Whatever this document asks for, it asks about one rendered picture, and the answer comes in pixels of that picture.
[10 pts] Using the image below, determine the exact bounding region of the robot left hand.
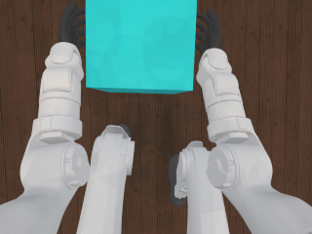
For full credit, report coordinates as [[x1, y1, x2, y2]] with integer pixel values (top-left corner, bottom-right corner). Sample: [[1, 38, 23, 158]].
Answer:
[[58, 1, 86, 51]]

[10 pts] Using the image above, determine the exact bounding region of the robot left forearm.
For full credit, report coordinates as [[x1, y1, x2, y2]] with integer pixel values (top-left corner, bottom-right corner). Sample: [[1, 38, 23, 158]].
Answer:
[[19, 42, 84, 183]]

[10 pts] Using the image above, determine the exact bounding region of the robot right shin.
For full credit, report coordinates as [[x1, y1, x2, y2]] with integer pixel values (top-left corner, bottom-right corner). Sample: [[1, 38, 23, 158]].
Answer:
[[175, 140, 211, 198]]

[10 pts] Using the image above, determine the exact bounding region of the carton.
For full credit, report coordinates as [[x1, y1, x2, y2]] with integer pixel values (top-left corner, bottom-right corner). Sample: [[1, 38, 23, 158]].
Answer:
[[85, 0, 197, 95]]

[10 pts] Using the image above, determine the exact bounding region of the robot left upper arm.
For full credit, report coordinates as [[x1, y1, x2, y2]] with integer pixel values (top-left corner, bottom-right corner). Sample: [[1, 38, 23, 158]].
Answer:
[[0, 141, 91, 234]]

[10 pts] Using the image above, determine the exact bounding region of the right robot foot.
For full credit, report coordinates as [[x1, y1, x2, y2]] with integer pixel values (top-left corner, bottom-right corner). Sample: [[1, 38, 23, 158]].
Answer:
[[169, 154, 186, 207]]

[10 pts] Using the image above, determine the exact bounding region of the robot right hand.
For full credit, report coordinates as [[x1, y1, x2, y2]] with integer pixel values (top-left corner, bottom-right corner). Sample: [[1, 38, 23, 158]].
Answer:
[[195, 7, 222, 56]]

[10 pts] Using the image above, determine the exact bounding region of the robot right upper arm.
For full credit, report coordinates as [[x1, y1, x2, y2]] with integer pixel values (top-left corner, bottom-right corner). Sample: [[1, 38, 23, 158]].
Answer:
[[206, 143, 312, 234]]

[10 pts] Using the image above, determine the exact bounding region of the robot right forearm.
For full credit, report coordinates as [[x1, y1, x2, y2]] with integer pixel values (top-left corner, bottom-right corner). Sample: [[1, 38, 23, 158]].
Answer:
[[196, 48, 273, 169]]

